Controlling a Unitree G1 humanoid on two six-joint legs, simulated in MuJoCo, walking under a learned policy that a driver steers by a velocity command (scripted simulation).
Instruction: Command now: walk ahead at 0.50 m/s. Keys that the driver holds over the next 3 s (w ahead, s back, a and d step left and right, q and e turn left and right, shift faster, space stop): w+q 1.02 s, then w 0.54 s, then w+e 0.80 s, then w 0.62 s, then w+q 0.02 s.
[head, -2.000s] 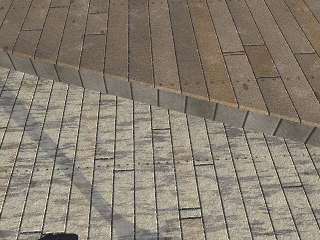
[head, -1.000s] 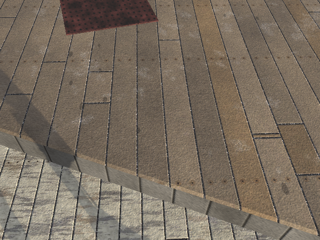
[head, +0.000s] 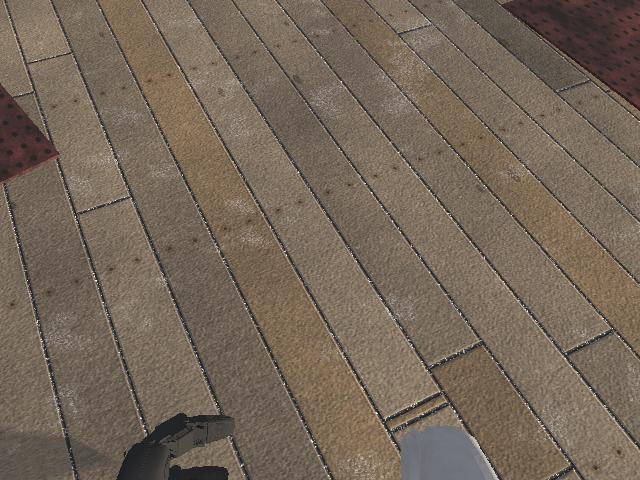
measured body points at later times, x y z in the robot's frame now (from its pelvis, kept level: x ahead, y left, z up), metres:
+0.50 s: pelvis +0.29 -0.06 +0.14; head +0.30 -0.08 +0.59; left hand +0.20 +0.17 +0.01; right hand +0.54 -0.23 +0.05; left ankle +0.41 +0.12 -0.49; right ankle +0.22 -0.12 -0.60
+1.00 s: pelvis +0.55 +0.02 +0.14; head +0.58 +0.03 +0.59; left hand +0.64 +0.34 +0.08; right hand +0.74 -0.19 +0.03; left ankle +0.49 +0.06 -0.60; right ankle +0.77 -0.09 -0.54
